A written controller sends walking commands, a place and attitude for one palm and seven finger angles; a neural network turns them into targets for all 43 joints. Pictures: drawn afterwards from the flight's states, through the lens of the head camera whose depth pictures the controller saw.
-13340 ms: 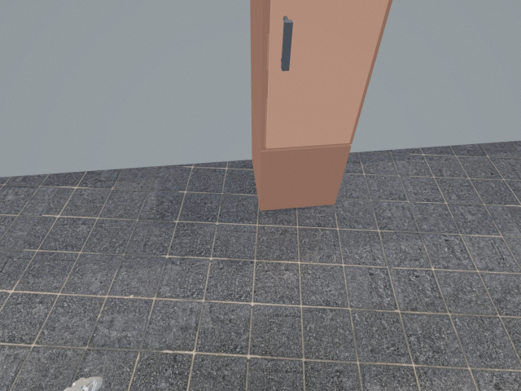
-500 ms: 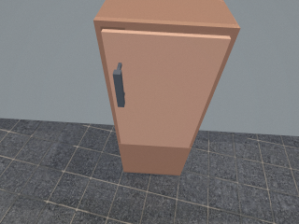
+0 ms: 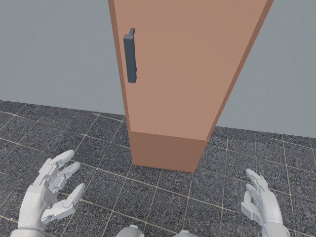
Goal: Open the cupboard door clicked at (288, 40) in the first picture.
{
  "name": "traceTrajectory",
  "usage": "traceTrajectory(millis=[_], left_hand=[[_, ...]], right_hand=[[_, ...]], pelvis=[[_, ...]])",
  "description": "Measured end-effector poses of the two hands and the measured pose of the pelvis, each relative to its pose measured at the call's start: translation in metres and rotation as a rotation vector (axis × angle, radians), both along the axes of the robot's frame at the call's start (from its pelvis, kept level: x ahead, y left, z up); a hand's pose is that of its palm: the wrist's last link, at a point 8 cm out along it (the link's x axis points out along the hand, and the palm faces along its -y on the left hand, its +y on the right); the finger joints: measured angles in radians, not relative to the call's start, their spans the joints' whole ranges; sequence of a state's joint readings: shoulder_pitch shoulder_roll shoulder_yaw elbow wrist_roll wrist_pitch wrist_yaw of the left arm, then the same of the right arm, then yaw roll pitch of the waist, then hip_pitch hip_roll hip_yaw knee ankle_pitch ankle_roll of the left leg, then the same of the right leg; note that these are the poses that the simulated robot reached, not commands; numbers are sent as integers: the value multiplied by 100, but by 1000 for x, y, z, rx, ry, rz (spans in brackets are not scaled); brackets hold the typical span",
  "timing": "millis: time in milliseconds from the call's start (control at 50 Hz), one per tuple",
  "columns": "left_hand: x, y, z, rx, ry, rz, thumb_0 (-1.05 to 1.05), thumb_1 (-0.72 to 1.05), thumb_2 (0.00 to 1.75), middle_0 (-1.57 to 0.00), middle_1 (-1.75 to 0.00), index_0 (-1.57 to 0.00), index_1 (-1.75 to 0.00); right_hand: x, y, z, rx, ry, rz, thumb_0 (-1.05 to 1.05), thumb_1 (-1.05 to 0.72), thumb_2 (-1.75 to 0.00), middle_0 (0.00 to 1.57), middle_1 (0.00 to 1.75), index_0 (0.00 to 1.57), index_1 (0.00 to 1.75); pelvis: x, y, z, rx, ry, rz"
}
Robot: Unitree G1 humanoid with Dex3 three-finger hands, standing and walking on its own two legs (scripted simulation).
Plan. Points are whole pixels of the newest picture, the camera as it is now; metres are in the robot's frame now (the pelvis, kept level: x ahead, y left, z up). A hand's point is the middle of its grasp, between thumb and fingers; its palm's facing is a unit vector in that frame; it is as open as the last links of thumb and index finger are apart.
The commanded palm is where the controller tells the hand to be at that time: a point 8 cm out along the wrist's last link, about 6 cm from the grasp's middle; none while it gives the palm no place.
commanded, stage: raise the hand with hooked fingers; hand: left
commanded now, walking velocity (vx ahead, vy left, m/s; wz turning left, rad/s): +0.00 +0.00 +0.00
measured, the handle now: (132, 56) +0.56 +0.13 +0.15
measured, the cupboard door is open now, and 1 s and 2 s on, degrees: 0 0 0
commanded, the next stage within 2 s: move the hooked fingers beside the handle in 1.60 s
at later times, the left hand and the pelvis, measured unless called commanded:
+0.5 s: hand (52, 155) +0.26 +0.25 +0.10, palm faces -0.01 -1.00 -0.05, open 12.1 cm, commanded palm +0.23 +0.31 +0.11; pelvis +0.01 +0.03 +0.03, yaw -1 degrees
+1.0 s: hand (22, 117) +0.30 +0.31 +0.16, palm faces +0.02 -1.00 -0.05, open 14.0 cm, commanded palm +0.27 +0.36 +0.16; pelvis +0.02 +0.04 +0.05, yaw +0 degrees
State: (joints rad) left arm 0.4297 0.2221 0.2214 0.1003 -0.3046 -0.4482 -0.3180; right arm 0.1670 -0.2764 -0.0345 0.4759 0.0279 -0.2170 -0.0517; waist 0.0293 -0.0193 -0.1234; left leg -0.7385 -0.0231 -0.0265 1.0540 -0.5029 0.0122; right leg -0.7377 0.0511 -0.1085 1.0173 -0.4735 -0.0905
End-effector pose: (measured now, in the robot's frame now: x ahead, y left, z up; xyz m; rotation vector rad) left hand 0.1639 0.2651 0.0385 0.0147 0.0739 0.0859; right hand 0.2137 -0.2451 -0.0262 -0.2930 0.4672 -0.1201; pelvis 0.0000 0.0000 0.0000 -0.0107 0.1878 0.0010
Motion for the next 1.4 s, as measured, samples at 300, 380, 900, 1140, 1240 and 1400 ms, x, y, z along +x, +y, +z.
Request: traceTrajectory(millis=[300, 380, 900, 1140, 1240, 1400], left_hand=[[64, 23, 50, 29, -29, -118, 1, 16, 58, -26, -77, -25, -77], [67, 31, 58, 36, -55, -101, 1, 7, 54, -26, -83, -26, -83], [106, 90, 115, 40, -94, -76, -1, -47, 31, -30, -117, -30, -117], [127, 106, 142, 36, -110, -72, -1, -50, 30, -30, -120, -30, -120], [133, 104, 143, 19, -100, -88, -1, -50, 30, -30, -120, -30, -120], [131, 92, 135, 17, -87, -83, -1, -50, 30, -30, -120, -30, -120]], right_hand=[[-78, 38, -31, 114, 227, -80, 1, -90, -90, 20, 30, 21, 30], [-84, 32, -26, 83, 231, -94, 1, -90, -90, 20, 30, 21, 30], [-30, 68, 15, 66, 109, 1, 1, -90, -90, 20, 30, 21, 30], [-46, 51, 13, 42, 171, -40, 1, -90, -90, 20, 30, 21, 30], [-50, 41, 16, 37, 173, -60, 1, -90, -90, 20, 30, 21, 30], [-52, 33, 17, 35, 170, -71, 1, -90, -90, 20, 30, 20, 30]], pelvis=[[4, 18, 22, -13, -20, -16], [6, 24, 26, -13, -26, -20], [16, 45, 48, -25, -119, 1], [18, 41, 55, -22, -135, -1], [19, 39, 56, -18, -132, -6], [18, 34, 56, -13, -134, -14]])
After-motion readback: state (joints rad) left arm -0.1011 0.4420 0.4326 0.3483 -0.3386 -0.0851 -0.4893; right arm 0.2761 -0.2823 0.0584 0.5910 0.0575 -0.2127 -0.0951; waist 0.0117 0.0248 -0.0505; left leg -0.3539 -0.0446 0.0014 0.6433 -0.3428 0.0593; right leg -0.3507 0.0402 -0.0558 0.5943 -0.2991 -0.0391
